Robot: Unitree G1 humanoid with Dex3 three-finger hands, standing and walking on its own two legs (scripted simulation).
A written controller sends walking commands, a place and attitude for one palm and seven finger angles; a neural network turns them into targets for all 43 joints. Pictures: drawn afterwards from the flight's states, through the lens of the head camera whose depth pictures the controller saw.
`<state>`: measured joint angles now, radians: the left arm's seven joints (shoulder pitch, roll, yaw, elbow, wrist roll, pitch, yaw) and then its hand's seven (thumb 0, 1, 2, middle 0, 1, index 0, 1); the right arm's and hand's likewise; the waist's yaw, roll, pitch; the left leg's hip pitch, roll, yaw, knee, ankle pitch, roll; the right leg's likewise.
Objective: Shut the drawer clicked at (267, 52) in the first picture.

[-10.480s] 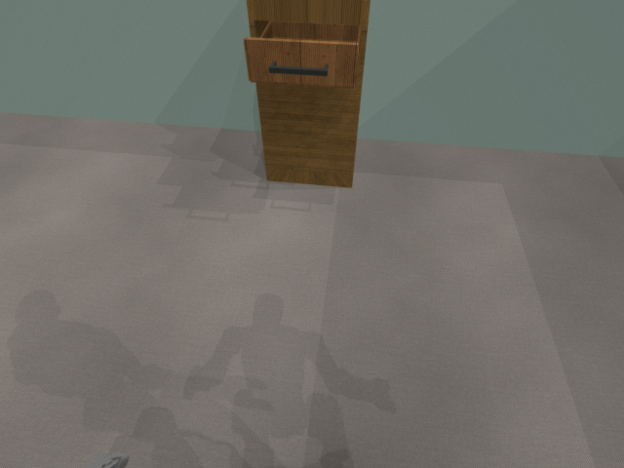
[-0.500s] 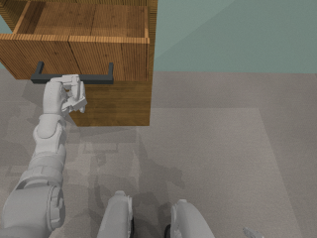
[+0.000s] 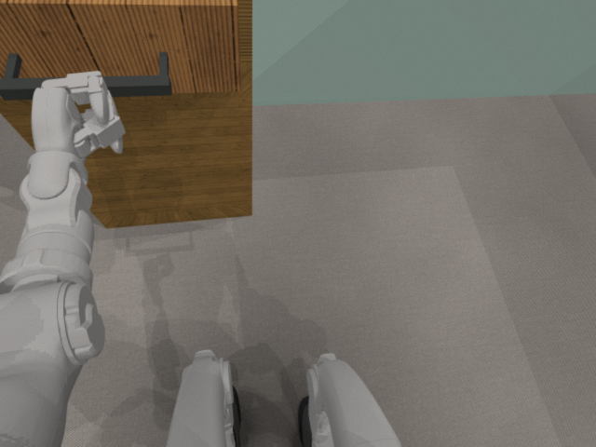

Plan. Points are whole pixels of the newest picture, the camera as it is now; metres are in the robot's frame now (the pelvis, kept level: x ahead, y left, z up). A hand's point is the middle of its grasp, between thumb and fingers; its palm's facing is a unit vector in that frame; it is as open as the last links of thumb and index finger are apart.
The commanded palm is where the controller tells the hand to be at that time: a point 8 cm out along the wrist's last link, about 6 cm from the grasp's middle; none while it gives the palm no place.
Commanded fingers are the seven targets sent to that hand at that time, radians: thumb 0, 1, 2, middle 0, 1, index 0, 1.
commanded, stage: push the drawer shut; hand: left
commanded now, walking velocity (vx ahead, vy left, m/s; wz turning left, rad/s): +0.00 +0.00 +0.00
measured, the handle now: (90, 74) +0.59 +0.24 +0.06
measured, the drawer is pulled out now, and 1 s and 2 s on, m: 0.07 0.00 0.00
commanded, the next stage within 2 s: pull the fist back off the drawer in 0.88 s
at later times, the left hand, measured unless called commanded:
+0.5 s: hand (116, 83) +0.58 +0.20 +0.06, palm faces +0.08 -1.00 -0.04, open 3.1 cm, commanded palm +0.59 +0.22 +0.06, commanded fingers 0.00 0.90 0.90 -1.40 -1.60 -1.40 -1.60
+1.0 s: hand (102, 74) +0.60 +0.22 +0.06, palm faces +0.06 -1.00 -0.05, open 3.1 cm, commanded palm +0.64 +0.21 +0.06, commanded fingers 0.00 0.90 0.90 -1.40 -1.60 -1.40 -1.60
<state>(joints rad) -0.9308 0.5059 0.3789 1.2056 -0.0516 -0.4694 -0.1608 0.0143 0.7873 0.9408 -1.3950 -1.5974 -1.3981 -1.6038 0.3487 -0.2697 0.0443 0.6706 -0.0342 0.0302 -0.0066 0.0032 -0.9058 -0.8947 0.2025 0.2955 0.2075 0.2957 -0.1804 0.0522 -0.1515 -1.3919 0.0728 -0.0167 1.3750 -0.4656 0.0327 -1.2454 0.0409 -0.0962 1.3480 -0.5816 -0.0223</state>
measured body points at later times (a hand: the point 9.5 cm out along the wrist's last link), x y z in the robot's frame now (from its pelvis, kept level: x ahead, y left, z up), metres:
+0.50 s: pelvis +0.01 +0.00 -0.01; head +0.19 +0.04 +0.40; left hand +0.57 +0.26 +0.06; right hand +0.00 -0.27 -0.11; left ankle +0.08 +0.10 -0.59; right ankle +0.03 -0.11 -0.59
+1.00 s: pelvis -0.01 +0.00 -0.02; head +0.20 +0.06 +0.37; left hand +0.59 +0.28 +0.06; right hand -0.04 -0.26 -0.11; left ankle +0.08 +0.10 -0.59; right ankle +0.03 -0.11 -0.59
